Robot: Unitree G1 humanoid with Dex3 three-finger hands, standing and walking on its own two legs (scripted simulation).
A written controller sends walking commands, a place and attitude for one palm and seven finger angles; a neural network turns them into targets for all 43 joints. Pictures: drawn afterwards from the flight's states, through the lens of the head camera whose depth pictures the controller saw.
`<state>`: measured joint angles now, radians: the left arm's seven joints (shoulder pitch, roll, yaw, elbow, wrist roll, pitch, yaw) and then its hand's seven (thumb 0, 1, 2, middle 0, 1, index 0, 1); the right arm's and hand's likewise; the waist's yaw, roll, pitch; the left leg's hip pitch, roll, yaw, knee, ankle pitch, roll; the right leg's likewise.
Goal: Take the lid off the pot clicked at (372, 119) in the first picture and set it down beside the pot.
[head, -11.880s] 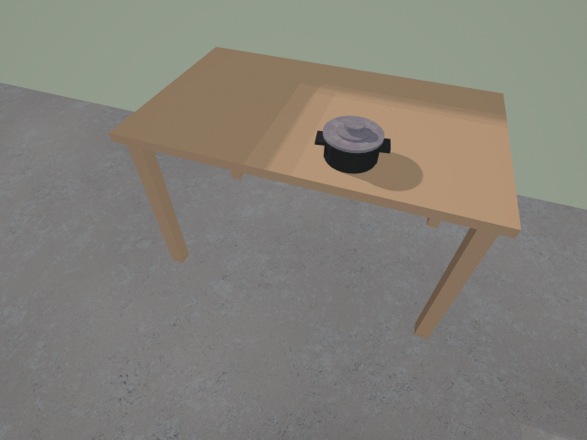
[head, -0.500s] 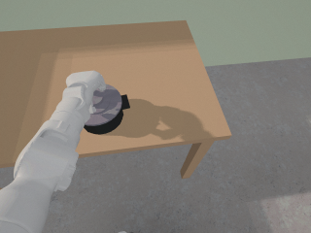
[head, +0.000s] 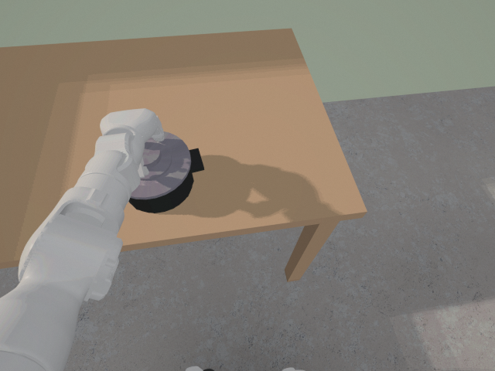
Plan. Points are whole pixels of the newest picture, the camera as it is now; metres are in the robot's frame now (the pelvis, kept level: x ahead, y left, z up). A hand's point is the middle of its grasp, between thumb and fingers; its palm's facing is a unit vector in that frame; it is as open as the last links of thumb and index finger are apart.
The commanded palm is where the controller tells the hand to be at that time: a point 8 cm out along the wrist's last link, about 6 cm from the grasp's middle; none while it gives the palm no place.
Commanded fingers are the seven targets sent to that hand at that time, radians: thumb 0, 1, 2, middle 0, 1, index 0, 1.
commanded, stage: lower the open fingers around the knob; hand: left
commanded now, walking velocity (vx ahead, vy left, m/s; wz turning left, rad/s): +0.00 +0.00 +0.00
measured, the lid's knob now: (146, 155) +0.51 +0.14 +0.00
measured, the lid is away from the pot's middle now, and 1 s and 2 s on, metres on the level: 0.00 0.00 0.00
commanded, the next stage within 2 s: close the fingers and squeeze the knob in 0.58 s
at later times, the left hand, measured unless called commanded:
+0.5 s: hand (140, 156) +0.49 +0.14 +0.03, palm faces -0.41 -0.03 -0.91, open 10.3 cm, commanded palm +0.49 +0.13 +0.07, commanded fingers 0.00 -0.24 1.26 -0.81 -0.08 -0.81 -0.08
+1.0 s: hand (146, 159) +0.48 +0.13 +0.02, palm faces -0.41 -0.05 -0.91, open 10.1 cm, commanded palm +0.49 +0.12 +0.07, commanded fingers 0.00 0.07 0.92 -0.51 -0.99 -0.51 -0.99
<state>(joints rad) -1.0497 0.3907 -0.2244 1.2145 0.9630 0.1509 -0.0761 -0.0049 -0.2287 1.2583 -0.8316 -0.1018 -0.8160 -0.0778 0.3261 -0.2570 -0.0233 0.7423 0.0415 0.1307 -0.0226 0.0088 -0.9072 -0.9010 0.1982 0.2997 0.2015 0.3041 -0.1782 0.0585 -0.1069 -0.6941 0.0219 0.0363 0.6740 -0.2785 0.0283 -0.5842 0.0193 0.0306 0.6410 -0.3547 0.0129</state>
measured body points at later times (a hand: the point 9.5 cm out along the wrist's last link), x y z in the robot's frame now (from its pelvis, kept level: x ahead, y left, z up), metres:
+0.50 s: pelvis +0.00 +0.00 +0.00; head +0.09 -0.01 +0.44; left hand +0.51 +0.14 +0.08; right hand +0.00 -0.27 -0.14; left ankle +0.02 +0.10 -0.72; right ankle -0.04 -0.13 -0.72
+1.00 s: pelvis +0.00 -0.01 +0.00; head +0.09 -0.02 +0.45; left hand +0.50 +0.13 +0.08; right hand +0.02 -0.27 -0.14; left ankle +0.02 +0.10 -0.72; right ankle -0.04 -0.13 -0.72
